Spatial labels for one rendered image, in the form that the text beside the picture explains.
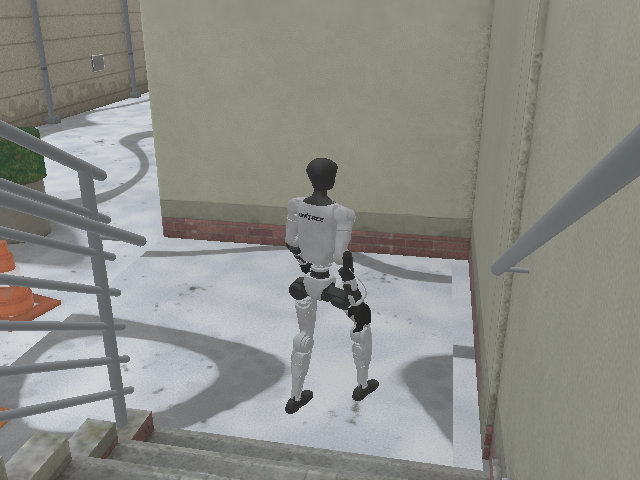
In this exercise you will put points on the stairs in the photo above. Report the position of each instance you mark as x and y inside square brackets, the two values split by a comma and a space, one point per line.
[239, 469]

